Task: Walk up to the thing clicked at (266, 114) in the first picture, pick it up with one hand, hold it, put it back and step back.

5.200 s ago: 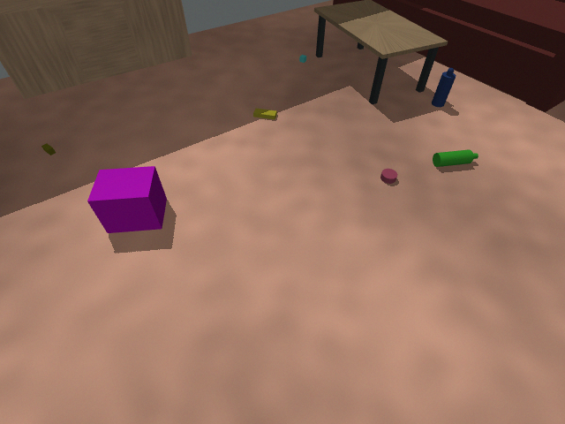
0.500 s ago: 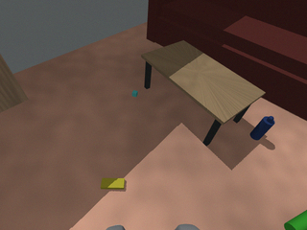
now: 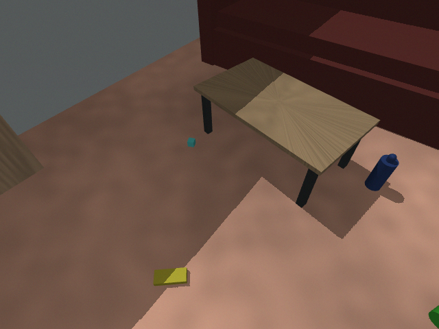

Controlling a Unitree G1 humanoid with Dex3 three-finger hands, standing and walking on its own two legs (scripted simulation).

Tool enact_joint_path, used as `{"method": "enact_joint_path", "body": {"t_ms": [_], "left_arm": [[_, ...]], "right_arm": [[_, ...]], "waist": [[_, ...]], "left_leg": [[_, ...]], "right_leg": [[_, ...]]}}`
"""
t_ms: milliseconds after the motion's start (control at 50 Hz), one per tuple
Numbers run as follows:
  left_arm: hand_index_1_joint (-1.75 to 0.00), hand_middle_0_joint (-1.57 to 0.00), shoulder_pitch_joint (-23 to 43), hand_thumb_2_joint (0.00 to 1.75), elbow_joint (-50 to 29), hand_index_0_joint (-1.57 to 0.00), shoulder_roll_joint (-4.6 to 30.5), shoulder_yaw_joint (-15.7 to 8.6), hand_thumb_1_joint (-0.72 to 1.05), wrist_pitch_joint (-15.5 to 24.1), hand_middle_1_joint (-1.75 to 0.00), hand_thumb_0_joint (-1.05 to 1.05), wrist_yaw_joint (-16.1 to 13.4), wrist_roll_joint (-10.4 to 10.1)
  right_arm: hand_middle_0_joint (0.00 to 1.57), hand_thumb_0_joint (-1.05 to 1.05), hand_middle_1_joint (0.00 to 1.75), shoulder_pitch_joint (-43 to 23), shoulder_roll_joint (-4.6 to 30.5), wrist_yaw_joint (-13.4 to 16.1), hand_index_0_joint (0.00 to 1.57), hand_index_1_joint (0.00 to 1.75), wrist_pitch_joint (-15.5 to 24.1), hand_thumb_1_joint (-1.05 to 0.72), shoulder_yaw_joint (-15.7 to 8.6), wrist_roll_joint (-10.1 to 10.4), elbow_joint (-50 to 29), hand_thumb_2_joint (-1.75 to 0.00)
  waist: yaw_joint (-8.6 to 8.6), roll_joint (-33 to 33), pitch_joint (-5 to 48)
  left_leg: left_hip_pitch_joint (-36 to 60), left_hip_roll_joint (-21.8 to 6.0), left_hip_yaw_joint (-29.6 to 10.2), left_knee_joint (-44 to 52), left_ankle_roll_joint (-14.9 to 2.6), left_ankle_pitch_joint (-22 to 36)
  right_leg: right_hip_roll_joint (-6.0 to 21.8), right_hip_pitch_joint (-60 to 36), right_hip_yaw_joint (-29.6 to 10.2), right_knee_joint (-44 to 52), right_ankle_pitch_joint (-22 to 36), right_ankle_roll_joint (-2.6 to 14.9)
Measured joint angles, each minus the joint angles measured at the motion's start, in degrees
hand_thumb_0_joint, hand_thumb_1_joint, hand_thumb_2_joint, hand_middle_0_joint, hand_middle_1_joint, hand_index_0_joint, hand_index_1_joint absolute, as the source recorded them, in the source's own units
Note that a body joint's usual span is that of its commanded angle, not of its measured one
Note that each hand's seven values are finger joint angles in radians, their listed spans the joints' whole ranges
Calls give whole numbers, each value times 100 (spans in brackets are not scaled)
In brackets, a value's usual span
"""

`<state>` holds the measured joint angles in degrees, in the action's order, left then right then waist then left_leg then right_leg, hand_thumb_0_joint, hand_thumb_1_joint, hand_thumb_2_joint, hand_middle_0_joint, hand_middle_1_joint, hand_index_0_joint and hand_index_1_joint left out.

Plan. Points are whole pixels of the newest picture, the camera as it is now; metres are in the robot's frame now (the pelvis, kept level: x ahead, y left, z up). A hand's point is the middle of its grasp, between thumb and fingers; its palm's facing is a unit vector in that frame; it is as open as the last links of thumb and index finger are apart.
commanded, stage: walk up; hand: left
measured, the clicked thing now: (170, 276) +0.46 +0.24 -0.75
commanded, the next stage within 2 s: stand in 1.20 s
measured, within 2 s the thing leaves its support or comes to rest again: neither
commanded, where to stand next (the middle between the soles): +0.08 -0.02 m, yaw +2 degrees
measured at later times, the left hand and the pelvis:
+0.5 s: hand out of the picture +0.13 +0.24 -0.14, palm faces -0.02 -0.95 -0.31, open 7.4 cm; pelvis +0.02 -0.01 +0.02, yaw +0 degrees
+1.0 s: hand out of the picture +0.11 +0.24 -0.14, palm faces +0.00 -0.95 -0.32, open 7.4 cm; pelvis +0.03 -0.01 +0.02, yaw +0 degrees
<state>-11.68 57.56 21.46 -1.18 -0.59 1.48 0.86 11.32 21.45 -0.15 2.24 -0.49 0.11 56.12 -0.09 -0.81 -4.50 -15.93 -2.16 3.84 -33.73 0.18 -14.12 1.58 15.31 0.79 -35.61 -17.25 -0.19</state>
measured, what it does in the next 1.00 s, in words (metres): stands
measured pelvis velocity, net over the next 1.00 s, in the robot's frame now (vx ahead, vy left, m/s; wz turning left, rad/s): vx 0.03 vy -0.01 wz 0.00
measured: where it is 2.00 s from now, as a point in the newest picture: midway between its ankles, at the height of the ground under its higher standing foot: outside the picture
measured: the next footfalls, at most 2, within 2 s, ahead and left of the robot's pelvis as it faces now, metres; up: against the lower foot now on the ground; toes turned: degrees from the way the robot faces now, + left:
none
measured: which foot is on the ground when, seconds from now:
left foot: down 0.00-1.00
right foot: down 0.00-1.00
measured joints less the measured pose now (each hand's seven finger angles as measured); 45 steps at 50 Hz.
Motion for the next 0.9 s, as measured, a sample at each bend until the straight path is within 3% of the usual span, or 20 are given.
{"method": "enact_joint_path", "body": {"t_ms": [140,360,900], "left_arm": [[-30,-21,350,90,78,-20,-68,41,90,32,-30,1,19,-30],[-30,-21,751,90,332,-20,-134,60,90,12,-30,1,9,-58],[-30,-21,595,90,759,-20,-145,-4,90,-36,-30,1,-14,-28]], "right_arm": [[20,0,30,-58,-95,-37,20,30,12,-90,101,-49,373,-90],[20,0,30,-264,6,28,20,30,34,-90,65,-67,698,-90],[20,0,30,-531,-150,39,20,30,-35,-90,63,-88,930,-90]], "waist": [[40,141,190],[111,229,190],[9,114,220]], "left_leg": [[254,-21,-23,416,76,83],[510,-76,-55,897,123,267],[820,-63,-36,1322,113,367]], "right_leg": [[-38,-242,36,387,113,52],[-114,-548,82,966,344,77],[-120,-904,77,1494,505,39]]}}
